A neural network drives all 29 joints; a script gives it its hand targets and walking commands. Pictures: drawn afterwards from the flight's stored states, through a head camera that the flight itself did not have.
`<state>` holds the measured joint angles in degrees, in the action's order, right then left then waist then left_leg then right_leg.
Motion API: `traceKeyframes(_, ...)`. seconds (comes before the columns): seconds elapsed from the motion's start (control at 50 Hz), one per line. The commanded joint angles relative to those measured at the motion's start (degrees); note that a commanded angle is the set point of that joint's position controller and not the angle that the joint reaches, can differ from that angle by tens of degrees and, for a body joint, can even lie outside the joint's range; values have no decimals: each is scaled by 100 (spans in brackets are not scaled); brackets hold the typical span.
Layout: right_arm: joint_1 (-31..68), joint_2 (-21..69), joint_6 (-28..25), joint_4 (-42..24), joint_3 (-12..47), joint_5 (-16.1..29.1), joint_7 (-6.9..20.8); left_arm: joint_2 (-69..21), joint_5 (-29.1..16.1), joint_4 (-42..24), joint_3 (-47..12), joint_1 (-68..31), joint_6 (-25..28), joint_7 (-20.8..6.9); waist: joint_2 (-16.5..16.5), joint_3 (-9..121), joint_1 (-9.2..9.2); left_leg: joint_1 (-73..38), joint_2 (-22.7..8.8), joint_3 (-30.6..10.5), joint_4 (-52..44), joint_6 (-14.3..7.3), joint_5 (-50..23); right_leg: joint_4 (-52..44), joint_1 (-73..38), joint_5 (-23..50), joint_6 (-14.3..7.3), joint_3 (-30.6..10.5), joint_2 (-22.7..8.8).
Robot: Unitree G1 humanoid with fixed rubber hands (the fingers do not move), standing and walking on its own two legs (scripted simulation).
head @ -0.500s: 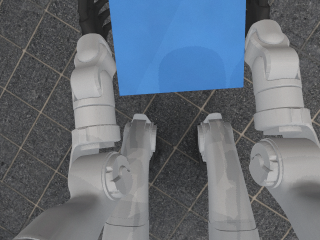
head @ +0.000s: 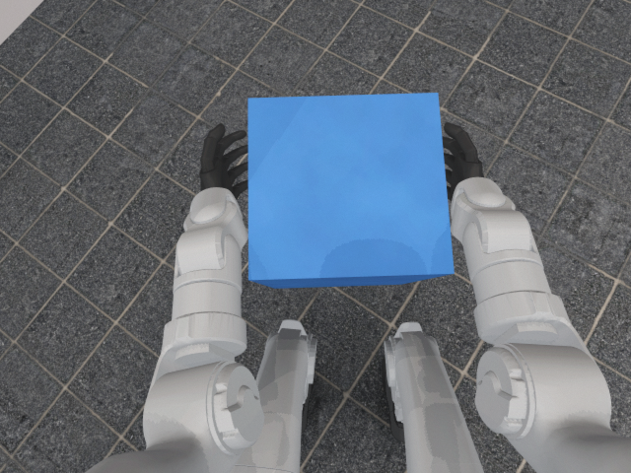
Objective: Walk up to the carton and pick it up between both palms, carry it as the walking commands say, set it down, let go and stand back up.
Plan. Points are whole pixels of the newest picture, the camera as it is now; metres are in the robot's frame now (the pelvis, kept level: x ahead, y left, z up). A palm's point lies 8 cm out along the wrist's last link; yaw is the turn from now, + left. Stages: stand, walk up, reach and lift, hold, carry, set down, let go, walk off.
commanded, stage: reach and lift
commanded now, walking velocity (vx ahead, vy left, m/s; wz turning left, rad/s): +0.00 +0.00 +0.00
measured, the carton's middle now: (340, 210) +0.44 +0.02 -0.11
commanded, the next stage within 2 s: none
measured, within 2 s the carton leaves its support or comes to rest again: neither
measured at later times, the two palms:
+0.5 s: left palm (190, 174) +0.42 +0.17 +0.05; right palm (488, 168) +0.44 -0.13 +0.03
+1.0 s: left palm (134, 150) +0.41 +0.17 +0.14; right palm (521, 144) +0.42 -0.13 +0.11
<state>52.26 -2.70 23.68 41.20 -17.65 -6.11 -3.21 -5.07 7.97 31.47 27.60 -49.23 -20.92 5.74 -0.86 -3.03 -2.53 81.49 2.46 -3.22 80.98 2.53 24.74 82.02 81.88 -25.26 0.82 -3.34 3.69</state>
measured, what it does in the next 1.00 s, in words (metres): rises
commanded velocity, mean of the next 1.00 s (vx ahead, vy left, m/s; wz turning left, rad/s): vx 0.00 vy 0.00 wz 0.00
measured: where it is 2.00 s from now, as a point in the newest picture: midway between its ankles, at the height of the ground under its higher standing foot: (348, 408)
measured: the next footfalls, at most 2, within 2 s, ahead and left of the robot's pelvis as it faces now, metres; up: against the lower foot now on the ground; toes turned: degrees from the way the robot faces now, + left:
none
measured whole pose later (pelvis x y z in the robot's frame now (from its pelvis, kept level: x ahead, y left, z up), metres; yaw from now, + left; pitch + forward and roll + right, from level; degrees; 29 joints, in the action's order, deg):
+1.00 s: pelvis +0.08 +0.00 +0.15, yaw +0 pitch +13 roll +0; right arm 23.6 7.8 22.3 29.8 -18.8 -14.4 0.2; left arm -11.1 14.9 24.2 22.9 -22.7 -19.9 0.2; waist -0.8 2.4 -3.2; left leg 35.1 1.1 -4.3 36.8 1.3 14.4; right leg 37.1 35.0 -14.9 0.0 -3.9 2.2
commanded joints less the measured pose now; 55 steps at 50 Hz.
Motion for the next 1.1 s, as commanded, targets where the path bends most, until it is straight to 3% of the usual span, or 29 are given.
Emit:
traceKeyframes(0.0, 4138, 6559, -400, -524, 2869, 765, 1537, -6374, -589, 938, -3555, -3408, -185, -1662, 326, 6055, 27, -2504, 608, 352, -1469, -186, -203, -1626, -3201, 89, -11, 193, 474)
traceKeyframes(0.02, 4045, 6469, -400, -253, 2610, 612, 1569, -6294, -367, 1294, -3283, -3184, -207, -1704, 293, 5414, 3, -2297, 573, 308, -1623, -212, 38, -1747, -2909, -163, -38, 171, 432)
traceKeyframes(0.04, 3771, 6435, -425, -121, 2384, 461, 1595, -6432, -314, 1260, -3218, -3081, -176, -1733, 227, 5216, 120, -2422, 544, 258, -1744, -194, 106, -1833, -2818, -200, -100, 179, 443)
traceKeyframes(0.08, 3519, 6348, -497, 72, 2172, 299, 1648, -6323, -91, 1506, -2938, -2665, -118, -1751, 154, 4733, 9, -2489, 501, 207, -1873, -185, -18, -1967, -2627, -162, -151, 135, 411)
traceKeyframes(0.1, 3303, 6394, -531, 174, 2101, 232, 1669, -6287, -39, 1431, -2906, -2632, -54, -1758, 119, 4636, 30, -2575, 500, 183, -1963, -183, -121, -2017, -2655, -37, -168, 121, 431)
traceKeyframes(0.12, 3310, 6352, -587, 62, 2149, 231, 1680, -6244, 37, 1497, -2796, -2388, -15, -1763, 179, 4569, -81, -2620, 484, 159, -2051, -209, -268, -2097, -2759, 79, -160, 91, 414)
traceKeyframes(0.18, 2870, 6240, -690, 173, 1996, 36, 1698, -6233, 185, 1519, -2670, -2040, 71, -1770, 150, 4439, 13, -2918, 470, 72, -2267, -214, -709, -2288, -2900, 495, -187, 40, 400)
traceKeyframes(0.28, 2035, 6420, -940, -439, 2751, 231, 1659, -6333, -24, 985, -3324, -1234, 337, -1762, 282, 5323, 30, -3672, 495, -1, -2415, -187, -2288, -2510, -3926, 2167, -115, -71, 394)
traceKeyframes(0.34, 1831, 6482, -1066, -954, 3290, 457, 1602, -6240, -208, 624, -3798, -906, 455, -1732, 386, 5735, -64, -3889, 523, -35, -2559, -179, -2795, -2665, -4527, 2907, -47, -123, 368)
traceKeyframes(0.44, 1299, 6418, -1131, -1356, 3733, 524, 1532, -6068, -310, 182, -4272, -459, 514, -1701, 412, 5530, -9, -4226, 502, -50, -2919, -170, -2820, -3060, -4968, 3053, -26, -189, 312)
traceKeyframes(0.54, 982, 6422, -1057, -1467, 3810, 468, 1518, -5957, -243, 11, -4377, -217, 455, -1707, 348, 5132, -32, -4662, 472, -59, -3349, -168, -2747, -3508, -5273, 2922, -39, -190, 278)
traceKeyframes(0.64, 836, 6439, -929, -1429, 3675, 317, 1554, -5955, -110, 75, -4219, -66, 345, -1741, 301, 4527, -57, -4888, 427, -51, -3723, -188, -2492, -3932, -5523, 2644, -74, -206, 239)
traceKeyframes(0.7, 685, 6427, -871, -1534, 3660, 278, 1595, -5982, -79, 35, -4222, 145, 257, -1775, 238, 4520, -49, -5256, 406, -73, -3937, -176, -2784, -4137, -5766, 2865, -76, -171, 246)
traceKeyframes(0.76, 615, 6367, -753, -1330, 3405, 79, 1649, -6002, 65, 159, -3987, 184, 148, -1793, 217, 3921, -5, -5304, 373, -77, -4205, -205, -2442, -4386, -5712, 2440, -116, -167, 228)
traceKeyframes(0.78, 673, 6448, -715, -1407, 3488, 111, 1674, -6029, 91, 121, -4013, 237, 120, -1806, 202, 3994, -122, -5514, 379, -75, -4294, -205, -2555, -4484, -5875, 2484, -115, -193, 225)
traceKeyframes(0.84, 667, 6348, -659, -1493, 3439, 123, 1716, -6056, 45, 13, -4075, 231, 42, -1817, 123, 3989, -35, -5818, 348, -90, -4397, -175, -2781, -4596, -5983, 2614, -109, -167, 219)
traceKeyframes(0.92, 716, 6380, -509, -1421, 3332, 7, 1760, -6079, 70, 48, -3969, 143, -89, -1869, 189, 3584, -64, -6024, 322, -85, -4673, -185, -2499, -4844, -6142, 2291, -111, -109, 231)
traceKeyframes(0.96, 769, 6431, -440, -1603, 3422, 82, 1791, -6170, 57, -30, -4047, 273, -188, -1868, 71, 3669, -128, -6347, 315, -62, -4833, -184, -2549, -4961, -6415, 2262, -128, -124, 218)
traceKeyframes(0.98, 715, 6345, -391, -1394, 3234, -30, 1808, -6112, 77, 24, -3949, 155, -229, -1874, 125, 3360, -11, -6273, 278, -113, -4866, -184, -2449, -4997, -6282, 2147, -151, -100, 222)
traceKeyframes(1.06, 923, 6315, -239, -1465, 3255, 13, 1859, -6177, 51, 44, -3909, 71, -379, -1883, 62, 3121, -119, -6488, 245, -77, -5083, -182, -2222, -5195, -6529, 1870, -156, -96, 210)
traceKeyframes(1.08, 743, 6358, -195, -1446, 3196, -41, 1852, -6252, 25, 41, -3956, 87, -432, -1885, 87, 3094, 10, -6679, 228, -100, -5110, -184, -2287, -5267, -6575, 1925, -169, -97, 233)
